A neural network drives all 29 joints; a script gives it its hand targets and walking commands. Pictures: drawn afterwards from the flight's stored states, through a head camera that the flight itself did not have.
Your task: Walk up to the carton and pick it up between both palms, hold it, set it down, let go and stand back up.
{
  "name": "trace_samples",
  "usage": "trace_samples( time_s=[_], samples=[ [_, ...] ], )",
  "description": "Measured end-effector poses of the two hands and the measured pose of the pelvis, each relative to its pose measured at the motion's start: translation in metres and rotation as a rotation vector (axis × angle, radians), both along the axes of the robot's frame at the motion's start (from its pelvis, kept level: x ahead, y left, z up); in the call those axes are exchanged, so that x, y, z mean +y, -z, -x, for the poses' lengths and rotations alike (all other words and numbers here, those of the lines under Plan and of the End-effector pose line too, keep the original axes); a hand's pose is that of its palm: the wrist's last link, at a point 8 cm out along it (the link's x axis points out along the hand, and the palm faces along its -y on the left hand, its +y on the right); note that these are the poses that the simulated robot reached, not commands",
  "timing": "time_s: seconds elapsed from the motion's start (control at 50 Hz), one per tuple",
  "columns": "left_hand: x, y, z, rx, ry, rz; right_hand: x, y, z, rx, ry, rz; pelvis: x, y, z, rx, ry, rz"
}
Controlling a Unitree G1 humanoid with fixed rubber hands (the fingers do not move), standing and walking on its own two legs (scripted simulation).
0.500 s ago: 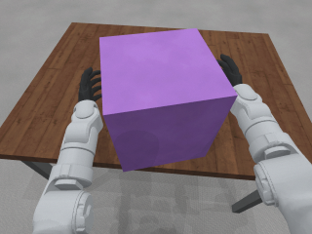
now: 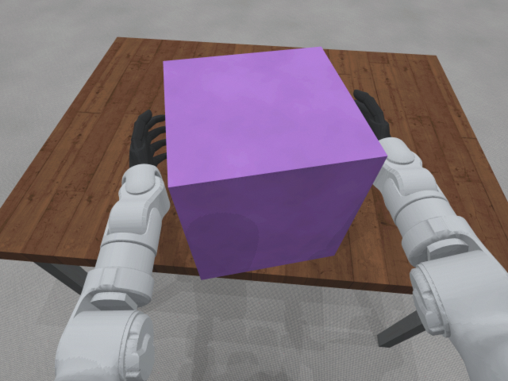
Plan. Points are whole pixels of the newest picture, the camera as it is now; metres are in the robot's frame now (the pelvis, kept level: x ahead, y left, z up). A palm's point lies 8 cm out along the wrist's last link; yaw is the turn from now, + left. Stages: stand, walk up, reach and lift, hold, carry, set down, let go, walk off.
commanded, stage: reach and lift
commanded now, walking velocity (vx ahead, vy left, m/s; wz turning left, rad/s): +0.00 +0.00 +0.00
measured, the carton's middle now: (258, 169) +0.46 +0.05 +0.06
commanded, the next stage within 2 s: none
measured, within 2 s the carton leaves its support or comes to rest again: leaves its support in 0.50 s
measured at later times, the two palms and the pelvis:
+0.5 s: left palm (144, 169) +0.40 +0.22 +0.11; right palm (375, 138) +0.48 -0.12 +0.14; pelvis +0.00 +0.00 +0.00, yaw +0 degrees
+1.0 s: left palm (132, 178) +0.38 +0.23 +0.12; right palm (372, 148) +0.45 -0.11 +0.14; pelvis -0.01 +0.01 +0.00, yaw +0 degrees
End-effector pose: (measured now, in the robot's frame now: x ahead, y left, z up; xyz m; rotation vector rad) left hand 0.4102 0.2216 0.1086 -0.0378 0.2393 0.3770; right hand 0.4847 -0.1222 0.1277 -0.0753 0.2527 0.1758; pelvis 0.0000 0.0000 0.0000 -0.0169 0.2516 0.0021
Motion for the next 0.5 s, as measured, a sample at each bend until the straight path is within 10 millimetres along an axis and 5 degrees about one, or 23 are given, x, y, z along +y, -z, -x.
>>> trace_samples(
  time_s=[0.5],
  samples=[
    [-0.002, -0.001, 0.009, -0.059, -0.025, 0.030, 0.002, -0.011, 0.008, -0.089, -0.061, 0.126, 0.004, -0.001, -0.002, -0.014, -0.003, 0.003]
  ],
)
